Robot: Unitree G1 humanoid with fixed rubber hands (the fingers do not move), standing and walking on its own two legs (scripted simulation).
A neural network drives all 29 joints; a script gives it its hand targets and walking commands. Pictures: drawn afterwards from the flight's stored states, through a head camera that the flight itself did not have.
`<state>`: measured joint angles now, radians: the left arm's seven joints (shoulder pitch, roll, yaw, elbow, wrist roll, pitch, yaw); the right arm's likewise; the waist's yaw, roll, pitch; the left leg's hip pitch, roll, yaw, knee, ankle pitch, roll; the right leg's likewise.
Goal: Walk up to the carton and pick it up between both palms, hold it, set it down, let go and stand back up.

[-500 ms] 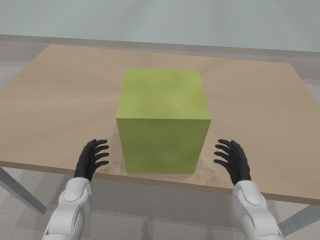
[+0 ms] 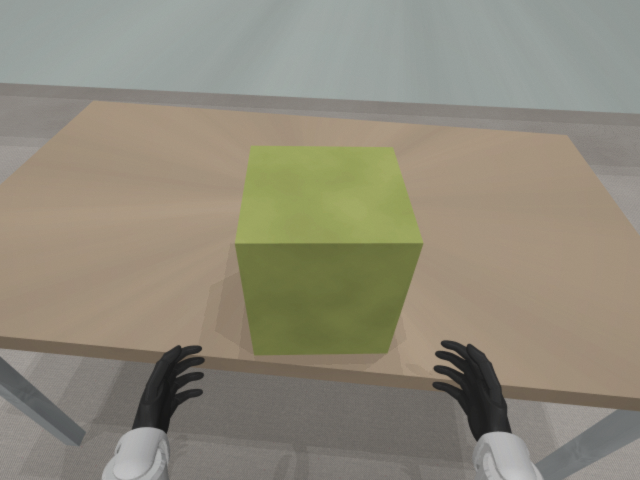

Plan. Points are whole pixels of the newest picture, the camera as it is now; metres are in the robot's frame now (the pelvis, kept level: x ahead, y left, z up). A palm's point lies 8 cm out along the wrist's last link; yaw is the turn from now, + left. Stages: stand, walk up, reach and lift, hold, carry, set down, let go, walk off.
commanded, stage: set down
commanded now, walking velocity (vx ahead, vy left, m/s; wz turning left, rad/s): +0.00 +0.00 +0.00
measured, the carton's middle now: (321, 253) +0.44 +0.01 +0.05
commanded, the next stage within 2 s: let go in 1.62 s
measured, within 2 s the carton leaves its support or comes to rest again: neither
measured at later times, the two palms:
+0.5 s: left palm (152, 454) +0.18 +0.21 -0.04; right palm (484, 446) +0.19 -0.19 -0.03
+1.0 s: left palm (144, 477) +0.16 +0.22 -0.06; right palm (500, 475) +0.17 -0.21 -0.06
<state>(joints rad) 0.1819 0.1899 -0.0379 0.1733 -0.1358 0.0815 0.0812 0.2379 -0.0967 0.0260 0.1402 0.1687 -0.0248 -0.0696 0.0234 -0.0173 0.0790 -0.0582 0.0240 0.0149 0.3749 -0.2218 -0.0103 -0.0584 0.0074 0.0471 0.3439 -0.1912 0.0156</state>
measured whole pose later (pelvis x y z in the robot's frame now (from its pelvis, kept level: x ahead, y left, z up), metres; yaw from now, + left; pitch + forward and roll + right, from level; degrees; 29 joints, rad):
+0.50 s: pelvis +0.00 +0.00 +0.00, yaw +0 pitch -6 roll -1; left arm 0.20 0.18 -0.04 0.31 -0.08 0.16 0.06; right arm 0.23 -0.14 0.02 0.33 0.08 -0.02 -0.02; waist 0.03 0.00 0.10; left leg -0.04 0.03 0.01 0.36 -0.22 -0.01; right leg -0.03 0.01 0.05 0.31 -0.18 0.01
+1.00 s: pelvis +0.02 -0.01 +0.00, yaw +1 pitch -6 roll -1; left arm 0.26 0.23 -0.03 0.37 -0.05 0.13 0.01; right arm 0.30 -0.15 0.01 0.49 0.03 -0.12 -0.02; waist 0.03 0.01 0.10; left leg -0.03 0.04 0.00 0.38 -0.25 -0.03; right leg -0.02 0.02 0.03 0.34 -0.22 0.00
